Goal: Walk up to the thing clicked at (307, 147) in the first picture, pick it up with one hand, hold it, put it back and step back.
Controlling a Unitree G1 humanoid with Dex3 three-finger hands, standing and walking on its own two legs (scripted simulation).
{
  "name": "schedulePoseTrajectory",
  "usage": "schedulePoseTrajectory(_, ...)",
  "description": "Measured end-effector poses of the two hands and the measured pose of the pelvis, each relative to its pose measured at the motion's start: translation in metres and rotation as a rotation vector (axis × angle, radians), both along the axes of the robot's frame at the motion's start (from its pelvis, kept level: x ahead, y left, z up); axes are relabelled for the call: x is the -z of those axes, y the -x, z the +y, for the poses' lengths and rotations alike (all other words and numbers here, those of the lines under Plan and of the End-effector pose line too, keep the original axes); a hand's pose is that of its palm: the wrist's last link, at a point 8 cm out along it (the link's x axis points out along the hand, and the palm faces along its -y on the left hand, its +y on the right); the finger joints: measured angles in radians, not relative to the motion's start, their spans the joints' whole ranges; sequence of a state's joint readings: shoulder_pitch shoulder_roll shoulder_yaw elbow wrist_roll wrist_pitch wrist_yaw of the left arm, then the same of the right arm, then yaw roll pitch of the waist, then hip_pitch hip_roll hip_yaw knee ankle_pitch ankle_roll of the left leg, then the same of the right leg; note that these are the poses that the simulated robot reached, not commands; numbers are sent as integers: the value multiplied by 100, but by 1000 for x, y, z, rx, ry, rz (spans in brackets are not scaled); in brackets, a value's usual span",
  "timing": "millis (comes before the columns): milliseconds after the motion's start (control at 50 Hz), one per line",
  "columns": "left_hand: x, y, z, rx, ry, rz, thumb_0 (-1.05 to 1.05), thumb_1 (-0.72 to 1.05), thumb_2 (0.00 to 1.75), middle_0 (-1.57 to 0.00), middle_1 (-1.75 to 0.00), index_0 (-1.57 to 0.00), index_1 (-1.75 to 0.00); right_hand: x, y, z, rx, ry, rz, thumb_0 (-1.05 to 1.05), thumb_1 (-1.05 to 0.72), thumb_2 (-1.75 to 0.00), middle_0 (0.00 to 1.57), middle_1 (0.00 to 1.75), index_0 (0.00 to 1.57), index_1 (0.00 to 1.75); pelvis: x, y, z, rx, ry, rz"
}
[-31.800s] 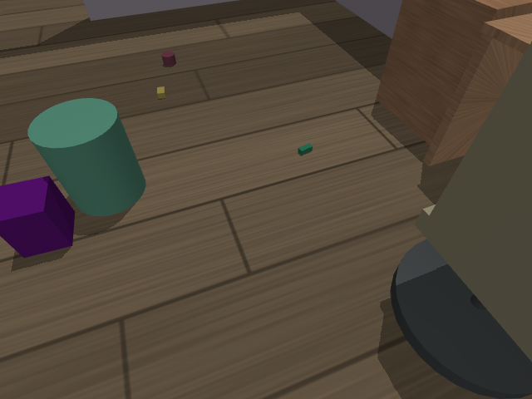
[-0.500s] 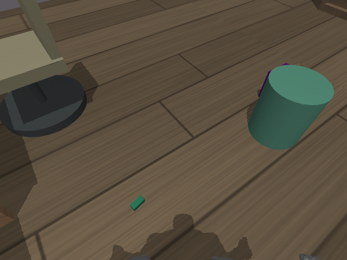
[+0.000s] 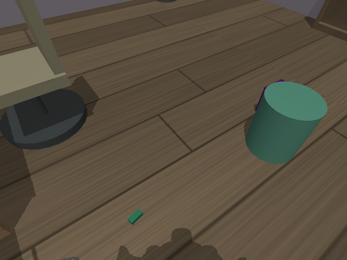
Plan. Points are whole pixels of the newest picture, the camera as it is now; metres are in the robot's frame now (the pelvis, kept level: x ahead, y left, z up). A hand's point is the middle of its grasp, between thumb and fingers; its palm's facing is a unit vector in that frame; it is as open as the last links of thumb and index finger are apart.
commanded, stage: walk up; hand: left
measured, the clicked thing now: (135, 216) +0.49 +0.23 -0.76
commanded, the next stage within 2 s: stand in 1.22 s
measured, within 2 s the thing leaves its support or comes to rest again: neither
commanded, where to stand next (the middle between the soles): +0.06 -0.01 m, yaw +1 degrees
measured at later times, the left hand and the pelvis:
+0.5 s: hand out of the picture +0.09 +0.26 -0.15, palm faces +0.03 -0.94 -0.33, open 7.4 cm; pelvis +0.02 +0.00 +0.01, yaw +1 degrees
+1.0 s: hand out of the picture +0.10 +0.25 -0.15, palm faces +0.02 -0.95 -0.32, open 7.4 cm; pelvis +0.03 +0.00 +0.01, yaw +1 degrees
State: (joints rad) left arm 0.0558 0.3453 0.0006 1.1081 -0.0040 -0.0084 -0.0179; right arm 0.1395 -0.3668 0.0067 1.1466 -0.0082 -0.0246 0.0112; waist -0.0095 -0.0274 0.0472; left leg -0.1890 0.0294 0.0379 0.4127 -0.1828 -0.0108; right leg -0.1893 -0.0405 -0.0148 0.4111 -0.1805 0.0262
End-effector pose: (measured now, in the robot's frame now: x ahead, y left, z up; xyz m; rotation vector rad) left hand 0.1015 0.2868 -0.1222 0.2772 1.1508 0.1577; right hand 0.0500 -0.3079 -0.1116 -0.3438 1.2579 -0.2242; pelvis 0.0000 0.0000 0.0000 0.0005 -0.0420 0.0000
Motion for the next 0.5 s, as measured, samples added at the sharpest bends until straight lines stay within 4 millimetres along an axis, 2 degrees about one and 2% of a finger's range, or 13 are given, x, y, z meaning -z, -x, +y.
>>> schedulePoseTrajectory(120, 2, 7, 5, -17, -5, 52, 1, 90, 89, -20, -30, -20, -30, -3, -14, 0, -2, 6, -5, 1, -91, -90, 20, 30, 20, 30, -2, -6, 1, -4, 2, 9)
schedulePoseTrajectory(280, -2, 20, 12, -56, -27, 99, 1, 90, 89, -20, -30, -20, -30, 0, -43, 9, -21, -21, -39, 1, -91, -90, 20, 30, 20, 30, -4, -15, 2, -10, 4, 10)
schedulePoseTrajectory(500, -7, 20, 13, -81, -39, 95, 1, 90, 89, -20, -30, -20, -30, 2, -70, 20, -41, -52, -74, 1, -91, -90, 20, 30, 20, 30, -5, -22, 2, -19, 3, 7)
